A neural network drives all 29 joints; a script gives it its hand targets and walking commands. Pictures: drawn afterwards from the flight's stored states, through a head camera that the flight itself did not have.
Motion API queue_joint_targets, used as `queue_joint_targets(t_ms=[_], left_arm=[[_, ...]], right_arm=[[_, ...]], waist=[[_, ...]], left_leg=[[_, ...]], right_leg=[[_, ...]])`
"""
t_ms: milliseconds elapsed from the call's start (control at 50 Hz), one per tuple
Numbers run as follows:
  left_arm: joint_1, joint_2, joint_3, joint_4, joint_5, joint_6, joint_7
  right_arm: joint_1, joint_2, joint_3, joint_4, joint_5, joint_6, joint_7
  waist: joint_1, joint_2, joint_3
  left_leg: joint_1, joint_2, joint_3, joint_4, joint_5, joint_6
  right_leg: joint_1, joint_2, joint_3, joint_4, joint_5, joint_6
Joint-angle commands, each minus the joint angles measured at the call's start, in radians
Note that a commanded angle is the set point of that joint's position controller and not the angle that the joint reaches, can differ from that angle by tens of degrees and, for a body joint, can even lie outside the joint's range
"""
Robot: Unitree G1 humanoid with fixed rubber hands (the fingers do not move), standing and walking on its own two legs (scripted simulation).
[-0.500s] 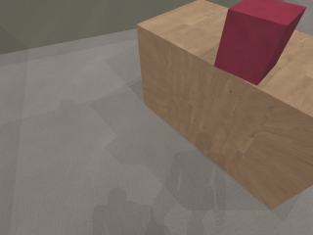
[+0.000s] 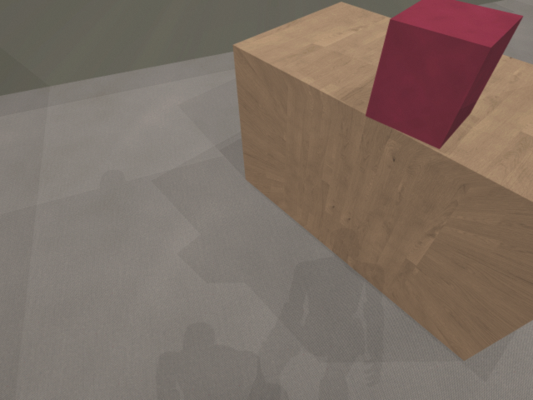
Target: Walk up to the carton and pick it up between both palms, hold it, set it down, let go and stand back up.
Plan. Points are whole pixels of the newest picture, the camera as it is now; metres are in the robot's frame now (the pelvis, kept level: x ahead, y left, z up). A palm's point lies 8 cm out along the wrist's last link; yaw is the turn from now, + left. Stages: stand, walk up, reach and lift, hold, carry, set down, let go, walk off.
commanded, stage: walk up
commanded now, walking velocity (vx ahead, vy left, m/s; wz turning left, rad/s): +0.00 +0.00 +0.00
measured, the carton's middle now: (434, 71) +0.82 -0.39 +0.07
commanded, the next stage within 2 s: none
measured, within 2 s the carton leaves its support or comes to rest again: neither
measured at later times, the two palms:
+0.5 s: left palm out of the picture +0.14 +0.16 -0.17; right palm out of the picture +0.02 -0.36 -0.19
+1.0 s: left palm (244, 253) +0.43 +0.07 -0.14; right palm out of the picture +0.05 -0.30 -0.12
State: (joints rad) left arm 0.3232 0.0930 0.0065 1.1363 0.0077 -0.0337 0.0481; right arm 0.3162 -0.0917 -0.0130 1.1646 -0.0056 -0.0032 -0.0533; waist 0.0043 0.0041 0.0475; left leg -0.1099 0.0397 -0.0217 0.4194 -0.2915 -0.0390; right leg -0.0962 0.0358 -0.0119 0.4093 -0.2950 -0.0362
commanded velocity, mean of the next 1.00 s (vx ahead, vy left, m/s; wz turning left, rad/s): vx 0.00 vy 0.00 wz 0.00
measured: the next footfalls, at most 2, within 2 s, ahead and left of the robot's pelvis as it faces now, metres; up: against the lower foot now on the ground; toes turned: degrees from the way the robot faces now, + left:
right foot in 0.40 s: +0.14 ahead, -0.27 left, +0.00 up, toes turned -18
left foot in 0.76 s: +0.30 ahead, +0.01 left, +0.00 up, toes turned -17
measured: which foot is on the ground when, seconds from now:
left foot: down 0.00-0.40, up 0.42-0.74, down 0.76-1.00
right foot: down 0.00-0.12, up 0.14-0.38, down 0.40-0.76, up 0.78-1.00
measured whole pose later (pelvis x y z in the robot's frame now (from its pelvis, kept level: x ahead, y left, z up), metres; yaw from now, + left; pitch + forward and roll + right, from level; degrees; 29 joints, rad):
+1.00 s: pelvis +0.22 -0.12 -0.01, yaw -26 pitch -4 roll +0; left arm 0.24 0.33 0.04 0.83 0.05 -0.01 -0.03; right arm 0.55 -0.19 0.01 0.89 -0.05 -0.09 -0.02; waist -0.06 -0.08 0.04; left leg -0.16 0.12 0.13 0.59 -0.35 -0.04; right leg -0.61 0.00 0.01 1.16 -0.34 0.04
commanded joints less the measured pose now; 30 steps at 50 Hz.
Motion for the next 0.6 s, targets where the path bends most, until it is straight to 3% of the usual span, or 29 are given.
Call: queue_joint_targets(t_ms=[0, 20, 40, 60, 80, 100, 120, 140, 160, 200, 220, 260, 280, 300, 320, 340, 360, 380, 400, 420, 440, 460, 500, 520, 540, 580], left_arm=[[0.121, 0.074, 0.009, 0.002, 0.000, -0.003, 0.005], [0.115, 0.037, 0.003, -0.003, 0.000, 0.001, 0.005], [0.104, 0.219, 0.052, -0.057, 0.020, -0.002, -0.006], [0.049, 0.225, 0.053, -0.080, 0.021, 0.000, -0.014], [-0.031, 0.206, 0.047, -0.109, 0.020, 0.006, -0.024], [-0.099, 0.206, 0.049, -0.142, 0.034, 0.012, -0.029], [-0.111, 0.206, 0.054, -0.180, 0.058, 0.019, -0.034], [-0.082, 0.187, 0.057, -0.195, 0.069, 0.021, -0.039], [-0.056, 0.170, 0.056, -0.198, 0.071, 0.022, -0.046], [-0.001, 0.169, 0.061, -0.195, 0.054, 0.020, -0.058], [-0.009, 0.164, 0.060, -0.199, 0.043, 0.021, -0.064], [0.013, 0.153, 0.057, -0.199, 0.029, 0.022, -0.078], [0.051, 0.154, 0.053, -0.189, 0.018, 0.019, -0.084], [0.113, 0.172, 0.062, -0.178, 0.020, 0.014, -0.089], [0.214, 0.187, 0.071, -0.144, 0.023, 0.008, -0.088], [0.347, 0.221, 0.091, -0.099, 0.016, 0.003, -0.080], [0.443, 0.258, 0.104, -0.092, 0.023, 0.001, -0.064], [0.464, 0.326, 0.112, -0.111, 0.018, 0.004, -0.051], [0.388, 0.379, 0.112, -0.177, -0.002, 0.010, -0.041], [0.264, 0.435, 0.122, -0.219, -0.031, 0.020, -0.030], [0.144, 0.468, 0.125, -0.271, -0.029, 0.025, -0.022], [0.107, 0.462, 0.121, -0.282, -0.014, 0.021, -0.018], [0.103, 0.402, 0.097, -0.273, 0.009, 0.014, -0.011], [0.079, 0.368, 0.082, -0.267, 0.018, 0.007, -0.017], [0.054, 0.350, 0.081, -0.289, 0.027, -0.001, -0.019], [0.040, 0.330, 0.077, -0.293, 0.035, -0.012, -0.018]], right_arm=[[0.122, -0.077, -0.018, -0.004, 0.000, -0.012, -0.002], [0.132, -0.057, -0.010, 0.012, 0.001, -0.008, 0.000], [0.076, -0.194, -0.037, -0.081, -0.066, -0.031, -0.008], [0.086, -0.226, -0.061, -0.091, -0.071, -0.036, -0.012], [0.145, -0.239, -0.069, -0.084, -0.070, -0.037, -0.017], [0.215, -0.272, -0.082, -0.067, -0.068, -0.035, -0.026], [0.203, -0.278, -0.078, -0.069, -0.060, -0.044, -0.036], [0.154, -0.264, -0.068, -0.087, -0.065, -0.057, -0.040], [0.092, -0.256, -0.064, -0.104, -0.064, -0.067, -0.039], [0.016, -0.243, -0.053, -0.139, -0.078, -0.086, -0.028], [0.006, -0.243, -0.052, -0.153, -0.075, -0.090, -0.019], [-0.004, -0.257, -0.047, -0.163, -0.085, -0.088, -0.008], [-0.038, -0.266, -0.045, -0.190, -0.083, -0.082, 0.001], [-0.082, -0.305, -0.044, -0.206, -0.093, -0.076, 0.008], [-0.106, -0.325, -0.042, -0.218, -0.090, -0.067, 0.019], [-0.086, -0.320, -0.034, -0.220, -0.091, -0.055, 0.030], [-0.055, -0.274, -0.016, -0.236, -0.083, -0.041, 0.048], [-0.011, -0.207, 0.010, -0.269, -0.063, -0.031, 0.066], [0.045, -0.188, 0.019, -0.320, -0.035, -0.021, 0.077], [0.044, -0.255, 0.005, -0.346, -0.019, -0.012, 0.078], [-0.006, -0.269, 0.012, -0.368, -0.017, -0.012, 0.078], [-0.021, -0.265, 0.021, -0.365, -0.019, -0.024, 0.073], [-0.003, -0.284, 0.017, -0.358, -0.028, -0.038, 0.068], [0.025, -0.286, 0.008, -0.364, -0.030, -0.040, 0.067], [0.069, -0.296, 0.003, -0.372, -0.032, -0.041, 0.067], [0.079, -0.285, -0.006, -0.381, -0.035, -0.038, 0.074]], waist=[[-0.007, -0.059, 0.006], [-0.001, 0.006, 0.055], [-0.010, 0.003, 0.010], [-0.043, 0.028, 0.051], [-0.086, 0.082, 0.093], [-0.130, 0.158, 0.114], [-0.112, 0.107, 0.170], [-0.085, 0.089, 0.199], [-0.054, 0.127, 0.222], [-0.009, 0.136, 0.214], [-0.015, 0.186, 0.212], [-0.002, 0.194, 0.199], [0.018, 0.211, 0.176], [0.055, 0.205, 0.133], [0.097, 0.128, 0.091], [0.151, -0.007, -0.001], [0.172, -0.174, -0.059], [0.153, -0.363, -0.054], [0.112, -0.389, -0.064], [0.081, -0.279, -0.032], [0.057, -0.264, 0.071], [0.045, -0.246, 0.112], [0.032, -0.233, 0.131], [0.006, -0.226, 0.140], [-0.012, -0.217, 0.062], [-0.019, -0.164, 0.037]], left_leg=[[0.010, 0.064, -0.025, -0.032, 0.328, 0.054], [-0.050, 0.056, -0.018, -0.042, 0.272, 0.045], [0.070, 0.043, -0.012, 0.073, -0.073, 0.110], [0.167, 0.097, -0.084, 0.060, -0.239, 0.159], [0.257, 0.211, -0.207, -0.075, -0.348, 0.218], [0.209, 0.386, -0.367, -0.198, -0.386, 0.289], [0.121, 0.496, -0.434, -0.232, -0.323, 0.326], [0.079, 0.531, -0.423, -0.237, -0.246, 0.342], [0.039, 0.524, -0.360, -0.244, -0.209, 0.333], [0.030, 0.433, -0.193, -0.204, -0.089, 0.283], [0.014, 0.389, -0.111, -0.187, -0.042, 0.258], [-0.057, 0.305, 0.048, -0.137, -0.022, 0.216], [-0.114, 0.256, 0.148, -0.082, 0.006, 0.188], [-0.181, 0.232, 0.201, 0.006, -0.035, 0.173], [-0.274, 0.202, 0.242, 0.154, -0.058, 0.147], [-0.303, 0.136, 0.290, 0.377, -0.074, 0.128], [-0.355, 0.035, 0.298, 0.651, -0.302, 0.098], [-0.490, -0.006, 0.210, 0.823, -0.473, 0.079], [-0.551, -0.027, 0.111, 0.935, -0.490, 0.051], [-0.530, 0.013, 0.026, 0.974, -0.442, 0.051], [-0.564, 0.052, -0.015, 0.971, -0.409, 0.059], [-0.579, 0.074, -0.020, 0.932, -0.375, 0.065], [-0.521, 0.112, -0.054, 0.820, -0.377, 0.063], [-0.447, 0.117, -0.077, 0.751, -0.365, 0.063], [-0.388, 0.112, -0.090, 0.697, -0.343, 0.064], [-0.322, 0.084, -0.079, 0.625, -0.229, 0.062]], right_leg=[[-0.013, -0.120, 0.089, -0.051, 0.442, -0.023], [-0.006, -0.118, 0.091, -0.058, 0.371, -0.028], [-0.191, -0.088, 0.169, 0.105, 0.071, -0.034], [-0.446, -0.081, 0.187, 0.179, -0.191, -0.018], [-0.647, -0.030, 0.109, 0.289, -0.288, 0.022], [-0.688, -0.024, 0.037, 0.541, -0.311, 0.052], [-0.705, -0.108, 0.053, 0.649, -0.287, 0.070], [-0.701, -0.166, 0.085, 0.699, -0.278, 0.083], [-0.687, -0.199, 0.121, 0.715, -0.263, 0.086], [-0.629, -0.215, 0.147, 0.646, -0.243, 0.097], [-0.603, -0.211, 0.133, 0.586, -0.222, 0.105], [-0.453, -0.192, 0.062, 0.455, -0.121, 0.090], [-0.340, -0.160, 0.001, 0.401, -0.073, 0.072], [-0.203, -0.137, -0.040, 0.347, -0.010, 0.062], [-0.030, -0.085, -0.098, 0.253, 0.088, 0.045], [0.134, -0.019, -0.143, 0.207, 0.143, 0.040], [0.248, 0.009, -0.096, 0.173, 0.154, 0.034], [0.249, -0.106, 0.189, 0.137, -0.010, -0.001], [0.131, -0.315, 0.684, -0.101, -0.305, -0.119], [-0.004, -0.395, 0.904, -0.279, -0.607, -0.225], [-0.097, -0.412, 0.898, -0.305, -0.705, -0.250], [-0.135, -0.398, 0.809, -0.261, -0.652, -0.236], [-0.239, -0.401, 0.699, -0.183, -0.516, -0.232], [-0.328, -0.373, 0.594, -0.156, -0.450, -0.211], [-0.308, -0.364, 0.560, -0.133, -0.408, -0.204], [-0.343, -0.345, 0.483, -0.119, -0.369, -0.191]])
